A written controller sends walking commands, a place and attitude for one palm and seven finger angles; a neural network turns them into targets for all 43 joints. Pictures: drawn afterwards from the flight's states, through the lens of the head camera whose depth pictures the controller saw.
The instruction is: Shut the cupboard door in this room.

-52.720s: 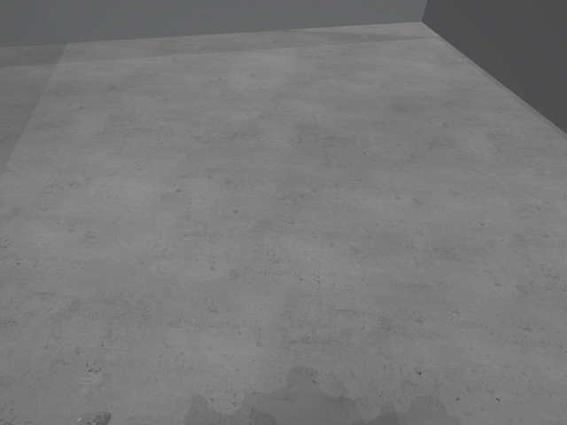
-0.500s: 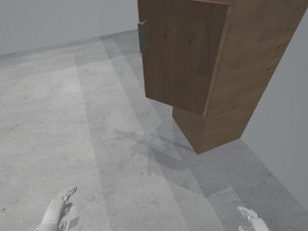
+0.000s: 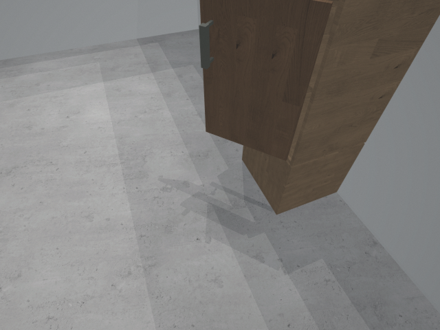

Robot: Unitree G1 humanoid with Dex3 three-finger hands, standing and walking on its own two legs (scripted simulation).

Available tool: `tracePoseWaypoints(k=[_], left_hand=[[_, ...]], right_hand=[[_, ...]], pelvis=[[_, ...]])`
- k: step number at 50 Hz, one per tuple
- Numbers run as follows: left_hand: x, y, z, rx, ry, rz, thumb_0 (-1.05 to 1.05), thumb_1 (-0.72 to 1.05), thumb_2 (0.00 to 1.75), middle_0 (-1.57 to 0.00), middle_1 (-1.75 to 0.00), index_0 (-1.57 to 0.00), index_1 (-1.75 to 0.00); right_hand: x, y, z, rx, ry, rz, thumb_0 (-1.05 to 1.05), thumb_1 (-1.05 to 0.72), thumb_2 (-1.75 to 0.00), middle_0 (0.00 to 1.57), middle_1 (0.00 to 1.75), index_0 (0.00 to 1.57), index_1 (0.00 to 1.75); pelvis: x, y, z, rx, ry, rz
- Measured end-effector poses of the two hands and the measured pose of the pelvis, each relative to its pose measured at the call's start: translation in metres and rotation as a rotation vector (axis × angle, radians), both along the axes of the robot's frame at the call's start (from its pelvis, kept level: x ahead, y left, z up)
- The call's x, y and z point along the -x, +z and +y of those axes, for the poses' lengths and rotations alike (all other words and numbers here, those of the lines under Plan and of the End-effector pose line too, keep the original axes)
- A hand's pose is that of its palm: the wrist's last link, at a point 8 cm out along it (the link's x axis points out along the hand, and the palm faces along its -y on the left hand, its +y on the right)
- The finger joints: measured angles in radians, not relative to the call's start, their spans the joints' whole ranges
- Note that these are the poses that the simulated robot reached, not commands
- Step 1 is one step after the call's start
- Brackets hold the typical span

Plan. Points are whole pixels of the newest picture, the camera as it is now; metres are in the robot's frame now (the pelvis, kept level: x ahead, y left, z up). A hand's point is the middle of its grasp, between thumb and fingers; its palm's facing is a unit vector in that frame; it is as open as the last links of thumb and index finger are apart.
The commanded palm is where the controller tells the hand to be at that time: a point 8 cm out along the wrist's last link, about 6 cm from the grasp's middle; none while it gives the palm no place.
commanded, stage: let the arm hang, fingers relaxed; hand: left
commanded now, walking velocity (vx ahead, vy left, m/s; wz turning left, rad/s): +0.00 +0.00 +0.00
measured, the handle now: (208, 44) +0.94 +0.10 +0.07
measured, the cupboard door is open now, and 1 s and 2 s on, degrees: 40 40 40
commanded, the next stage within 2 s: look to check the result in 0.42 s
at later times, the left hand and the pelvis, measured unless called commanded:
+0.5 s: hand out of the picture -0.01 +0.15 -0.18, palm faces +0.02 -0.98 -0.18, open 7.4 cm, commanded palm none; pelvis +0.01 -0.01 +0.00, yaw -1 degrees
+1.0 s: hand out of the picture +0.01 +0.14 -0.17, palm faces +0.03 -0.98 -0.17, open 7.4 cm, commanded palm none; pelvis +0.03 -0.02 +0.00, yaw -1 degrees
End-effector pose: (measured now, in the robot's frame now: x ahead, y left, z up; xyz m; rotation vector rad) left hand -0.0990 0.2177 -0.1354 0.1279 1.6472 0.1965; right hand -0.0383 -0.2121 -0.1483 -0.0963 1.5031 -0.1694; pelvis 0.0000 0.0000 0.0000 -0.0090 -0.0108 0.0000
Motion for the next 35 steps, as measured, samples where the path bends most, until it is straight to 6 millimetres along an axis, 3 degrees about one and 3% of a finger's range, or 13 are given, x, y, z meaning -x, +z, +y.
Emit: tracePoseWaypoints(k=[8,14,26,35], left_hand=[[-0.055,-0.011,-0.013,0.025,-0.031,-0.156,0.0,0.91,0.9,-0.2,-0.3,-0.2,-0.3],[-0.091,-0.014,-0.022,0.046,-0.054,-0.244,0.0,0.91,0.9,-0.2,-0.3,-0.2,-0.3],[-0.088,-0.009,-0.013,0.014,-0.054,-0.194,0.01,0.91,0.9,-0.2,-0.3,-0.2,-0.3],[-0.082,-0.007,-0.014,0.005,-0.048,-0.153,0.0,0.91,0.9,-0.2,-0.3,-0.2,-0.3]], right_hand=[[-0.019,-0.002,0.006,-0.015,-0.006,-0.075,0.01,-0.91,-0.9,0.2,0.3,0.2,0.3],[-0.022,0.0,0.001,-0.002,-0.013,-0.087,0.01,-0.92,-0.9,0.2,0.3,0.2,0.3],[-0.017,0.002,-0.006,0.002,-0.019,-0.042,0.01,-0.91,-0.9,0.2,0.3,0.2,0.3],[-0.029,0.002,-0.013,0.006,-0.01,-0.044,0.01,-0.91,-0.9,0.2,0.3,0.2,0.3]], pelvis=[[-0.003,0.0,-0.002,-0.005,-0.006,-0.007],[-0.006,0.0,-0.004,-0.007,-0.008,-0.01],[-0.013,0.002,-0.009,-0.008,-0.011,-0.006],[-0.019,0.002,-0.013,-0.009,-0.013,-0.009]])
